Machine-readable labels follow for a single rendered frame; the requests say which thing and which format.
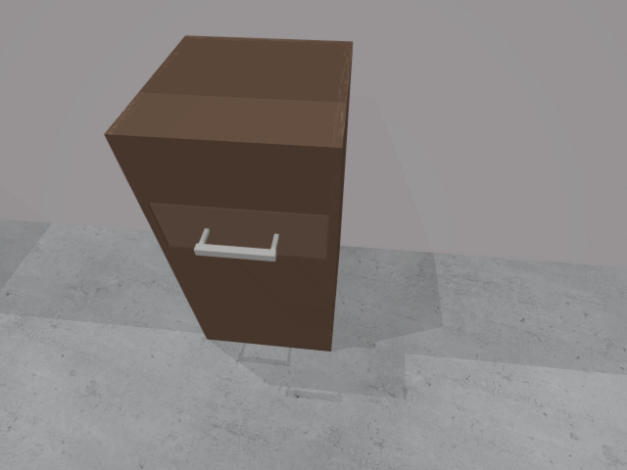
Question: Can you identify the drawer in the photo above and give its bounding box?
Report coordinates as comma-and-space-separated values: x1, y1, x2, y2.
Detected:
150, 203, 329, 259

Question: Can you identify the handle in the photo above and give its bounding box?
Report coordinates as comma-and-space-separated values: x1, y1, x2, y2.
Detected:
194, 228, 279, 261

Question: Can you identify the cabinet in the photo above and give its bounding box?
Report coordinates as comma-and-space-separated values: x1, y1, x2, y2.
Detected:
104, 35, 353, 352

